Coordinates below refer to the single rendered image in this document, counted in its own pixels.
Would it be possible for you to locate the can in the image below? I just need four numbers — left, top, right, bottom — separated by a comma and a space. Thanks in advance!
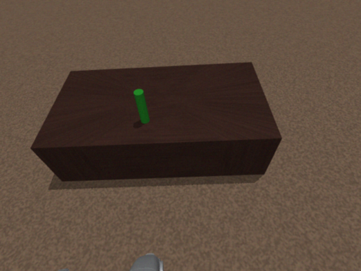
134, 89, 149, 124

